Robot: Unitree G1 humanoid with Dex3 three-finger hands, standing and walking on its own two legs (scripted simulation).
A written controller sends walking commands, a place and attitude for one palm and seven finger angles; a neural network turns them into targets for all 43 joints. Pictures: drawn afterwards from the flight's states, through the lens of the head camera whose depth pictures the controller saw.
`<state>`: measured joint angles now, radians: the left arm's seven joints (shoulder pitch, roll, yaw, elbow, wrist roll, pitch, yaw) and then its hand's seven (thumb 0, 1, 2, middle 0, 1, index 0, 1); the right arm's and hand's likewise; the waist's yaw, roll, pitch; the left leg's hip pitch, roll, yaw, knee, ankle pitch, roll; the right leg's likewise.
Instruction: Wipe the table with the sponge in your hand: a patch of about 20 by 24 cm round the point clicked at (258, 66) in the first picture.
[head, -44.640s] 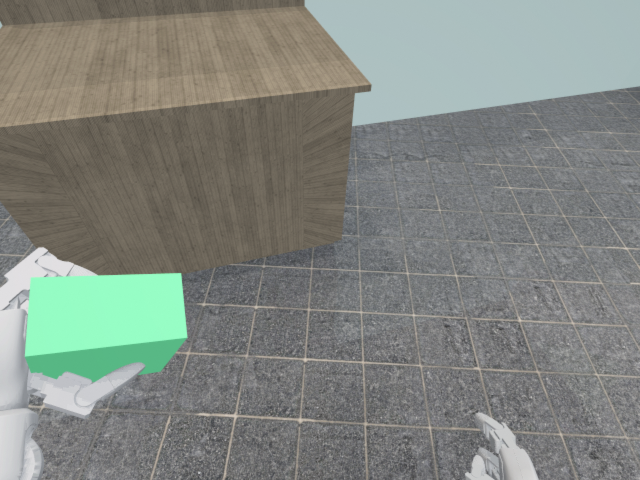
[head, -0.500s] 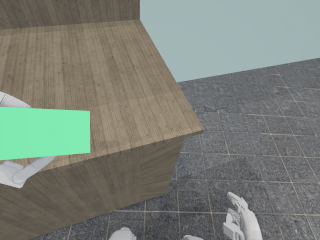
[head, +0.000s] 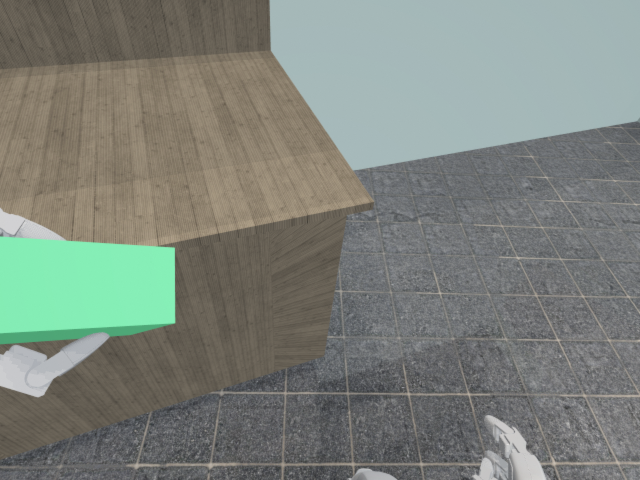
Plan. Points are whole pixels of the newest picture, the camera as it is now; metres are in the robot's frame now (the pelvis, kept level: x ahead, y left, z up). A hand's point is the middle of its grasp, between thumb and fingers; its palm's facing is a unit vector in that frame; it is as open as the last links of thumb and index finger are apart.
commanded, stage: stop stepping back and stand still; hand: left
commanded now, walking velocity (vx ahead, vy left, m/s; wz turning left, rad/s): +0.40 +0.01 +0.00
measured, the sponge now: (103, 297) +0.23 +0.21 +0.19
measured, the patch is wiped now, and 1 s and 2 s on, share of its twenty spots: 0.95 0.95 0.95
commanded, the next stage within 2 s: stand and wait in 0.84 s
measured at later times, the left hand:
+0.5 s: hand out of the picture +0.10 +0.21 +0.22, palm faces +0.44 -0.81 -0.38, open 10.3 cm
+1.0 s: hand out of the picture +0.06 +0.18 +0.22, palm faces +0.46 -0.78 -0.43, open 10.3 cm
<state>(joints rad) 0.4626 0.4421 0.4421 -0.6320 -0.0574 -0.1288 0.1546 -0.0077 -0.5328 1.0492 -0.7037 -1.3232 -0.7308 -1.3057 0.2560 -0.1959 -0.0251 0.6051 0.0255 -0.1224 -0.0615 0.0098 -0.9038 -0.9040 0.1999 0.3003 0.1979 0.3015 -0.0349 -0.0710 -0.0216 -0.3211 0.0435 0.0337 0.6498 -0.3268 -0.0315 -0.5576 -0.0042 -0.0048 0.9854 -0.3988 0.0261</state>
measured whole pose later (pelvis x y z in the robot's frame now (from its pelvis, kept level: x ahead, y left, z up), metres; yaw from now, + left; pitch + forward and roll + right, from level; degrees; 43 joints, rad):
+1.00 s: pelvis -0.14 -0.06 +0.00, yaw +3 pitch -1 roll -1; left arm 0.44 0.42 0.38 -0.53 -0.05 -0.13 0.14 -0.01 -0.53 1.05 -0.70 -1.32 -0.73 -1.31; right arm 0.25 -0.25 -0.02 0.63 0.02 -0.11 -0.07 0.01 -0.90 -0.90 0.20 0.30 0.20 0.30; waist -0.02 0.04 -0.03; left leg -0.34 0.05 -0.01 0.72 -0.38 0.01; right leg -0.32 0.01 -0.11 0.61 -0.25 -0.05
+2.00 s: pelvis -0.13 -0.03 +0.02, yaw +1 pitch -1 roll -1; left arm 0.45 0.38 0.33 -0.53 -0.07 -0.12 0.16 -0.01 -0.53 1.05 -0.70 -1.33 -0.73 -1.31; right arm 0.20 -0.21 0.02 0.61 0.01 -0.07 -0.07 0.01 -0.90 -0.90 0.20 0.30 0.20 0.30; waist 0.00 0.02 -0.01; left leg -0.22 0.02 0.03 0.49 -0.25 0.01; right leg -0.22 0.00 -0.06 0.41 -0.18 0.00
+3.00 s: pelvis -0.13 -0.03 +0.02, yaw +1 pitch +0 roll -1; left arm 0.45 0.37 0.32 -0.51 -0.07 -0.11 0.16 -0.01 -0.54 1.05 -0.70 -1.33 -0.73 -1.31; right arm 0.20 -0.22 0.01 0.61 0.01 -0.06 -0.07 0.01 -0.90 -0.90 0.20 0.30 0.20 0.30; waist 0.01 0.04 -0.02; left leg -0.23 0.03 0.02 0.48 -0.25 0.00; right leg -0.22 0.01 -0.06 0.40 -0.17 -0.01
